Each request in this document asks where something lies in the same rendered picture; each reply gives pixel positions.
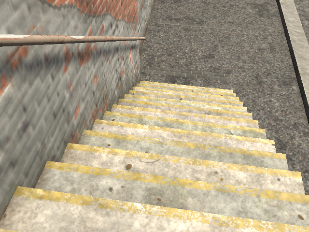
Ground stairs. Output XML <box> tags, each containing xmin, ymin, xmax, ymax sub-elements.
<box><xmin>0</xmin><ymin>80</ymin><xmax>309</xmax><ymax>232</ymax></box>

